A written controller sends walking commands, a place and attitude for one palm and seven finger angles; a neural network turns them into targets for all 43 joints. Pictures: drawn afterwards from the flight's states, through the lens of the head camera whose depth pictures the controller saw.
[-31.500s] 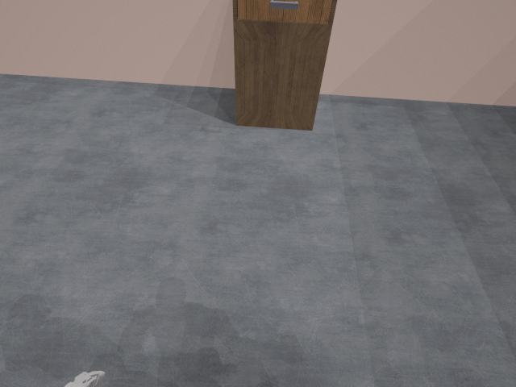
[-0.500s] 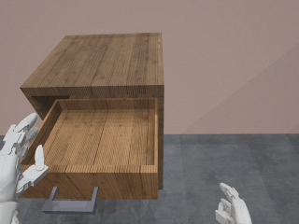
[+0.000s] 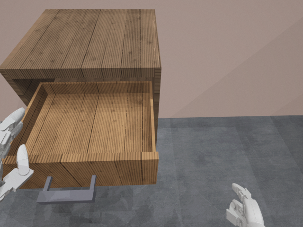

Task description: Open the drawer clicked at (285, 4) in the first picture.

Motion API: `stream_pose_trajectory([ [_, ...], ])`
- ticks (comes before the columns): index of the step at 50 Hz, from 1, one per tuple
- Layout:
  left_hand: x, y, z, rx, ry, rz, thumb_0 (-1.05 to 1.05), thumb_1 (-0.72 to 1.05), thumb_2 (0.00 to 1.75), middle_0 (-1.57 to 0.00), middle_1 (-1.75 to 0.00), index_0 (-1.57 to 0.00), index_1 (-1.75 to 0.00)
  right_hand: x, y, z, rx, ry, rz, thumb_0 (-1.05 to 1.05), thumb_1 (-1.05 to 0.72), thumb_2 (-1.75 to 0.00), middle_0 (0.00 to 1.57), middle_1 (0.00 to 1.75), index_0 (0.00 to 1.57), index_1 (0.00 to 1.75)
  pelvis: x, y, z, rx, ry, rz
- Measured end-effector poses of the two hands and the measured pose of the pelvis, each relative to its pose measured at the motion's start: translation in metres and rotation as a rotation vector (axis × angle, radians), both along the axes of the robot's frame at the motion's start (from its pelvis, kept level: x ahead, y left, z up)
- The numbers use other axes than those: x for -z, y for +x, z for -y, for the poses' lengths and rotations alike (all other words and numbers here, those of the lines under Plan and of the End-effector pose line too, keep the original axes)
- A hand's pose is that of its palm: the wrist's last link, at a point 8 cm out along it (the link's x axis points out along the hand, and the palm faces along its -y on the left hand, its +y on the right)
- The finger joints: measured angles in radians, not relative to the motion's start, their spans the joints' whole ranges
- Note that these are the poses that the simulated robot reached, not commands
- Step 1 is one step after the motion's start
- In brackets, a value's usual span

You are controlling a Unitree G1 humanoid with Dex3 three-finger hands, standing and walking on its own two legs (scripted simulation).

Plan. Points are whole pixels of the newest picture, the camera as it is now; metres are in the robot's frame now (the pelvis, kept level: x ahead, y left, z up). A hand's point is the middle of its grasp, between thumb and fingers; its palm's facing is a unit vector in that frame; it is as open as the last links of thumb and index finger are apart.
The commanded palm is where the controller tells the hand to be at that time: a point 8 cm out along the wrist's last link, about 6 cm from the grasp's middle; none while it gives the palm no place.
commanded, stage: step back with the hand held close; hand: left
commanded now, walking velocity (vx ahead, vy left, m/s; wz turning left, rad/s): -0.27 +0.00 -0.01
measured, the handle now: (69, 188) +0.22 +0.23 -0.02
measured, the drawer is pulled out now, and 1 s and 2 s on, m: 0.29 0.29 0.29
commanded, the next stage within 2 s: stop stepping back and stand still in 0.88 s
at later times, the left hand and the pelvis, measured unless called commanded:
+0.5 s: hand out of the picture +0.13 +0.26 +0.16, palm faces +0.37 -0.83 -0.43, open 7.4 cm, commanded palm +0.05 +0.31 +0.18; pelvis -0.07 +0.02 -0.01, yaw +2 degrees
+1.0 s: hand out of the picture +0.02 +0.18 +0.18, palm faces +0.09 -0.80 -0.59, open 7.4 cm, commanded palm -0.05 +0.25 +0.18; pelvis -0.19 -0.02 -0.01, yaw -2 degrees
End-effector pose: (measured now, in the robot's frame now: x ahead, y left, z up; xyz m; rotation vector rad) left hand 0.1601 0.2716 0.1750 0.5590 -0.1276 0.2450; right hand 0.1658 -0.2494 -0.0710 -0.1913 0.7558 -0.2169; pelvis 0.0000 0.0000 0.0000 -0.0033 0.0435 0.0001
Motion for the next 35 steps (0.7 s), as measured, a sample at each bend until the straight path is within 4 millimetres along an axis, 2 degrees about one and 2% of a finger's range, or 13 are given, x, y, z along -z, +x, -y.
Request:
stream_pose_trajectory([
  [7,-0.010,-0.025,-0.016,-0.021,0.016,0.086,0.02,0.88,0.89,-0.21,-0.31,-0.22,-0.30,-0.008,-0.010,-0.022,-0.030,0.005,0.056,0.02,-0.90,-0.90,0.20,0.30,0.20,0.30,0.003,-0.020,-0.009,0.005,0.004,0.005],
  [13,-0.002,-0.048,-0.021,-0.054,-0.004,0.105,0.02,0.88,0.89,-0.21,-0.31,-0.21,-0.30,-0.007,-0.023,-0.037,-0.075,0.021,0.090,0.02,-0.90,-0.90,0.20,0.30,0.20,0.30,0.008,-0.038,-0.012,0.009,0.002,0.015],
  [18,0.001,-0.061,-0.020,-0.057,-0.030,0.139,0.02,0.88,0.89,-0.21,-0.31,-0.21,-0.30,-0.001,-0.042,-0.040,-0.107,0.008,0.062,0.02,-0.90,-0.90,0.20,0.30,0.20,0.30,0.010,-0.050,-0.013,-0.020,-0.010,0.012],
  [26,-0.001,-0.075,-0.032,-0.019,-0.008,0.183,0.02,0.88,0.89,-0.21,-0.31,-0.21,-0.30,0.007,-0.075,-0.037,-0.089,-0.051,-0.016,0.02,-0.90,-0.90,0.20,0.30,0.20,0.30,0.015,-0.067,-0.025,-0.036,-0.024,0.012],
  [31,-0.010,-0.079,-0.044,-0.040,0.041,0.176,0.02,0.88,0.89,-0.21,-0.31,-0.22,-0.30,0.005,-0.085,-0.045,-0.059,-0.034,0.007,0.02,-0.90,-0.90,0.20,0.30,0.20,0.30,0.010,-0.072,-0.028,-0.011,-0.037,-0.011],
  [35,-0.012,-0.078,-0.037,-0.023,-0.003,0.186,0.02,0.88,0.90,-0.21,-0.31,-0.21,-0.30,0.002,-0.093,-0.051,-0.063,-0.003,0.017,0.02,-0.90,-0.90,0.20,0.30,0.20,0.30,0.005,-0.083,-0.025,0.044,-0.038,-0.049],
])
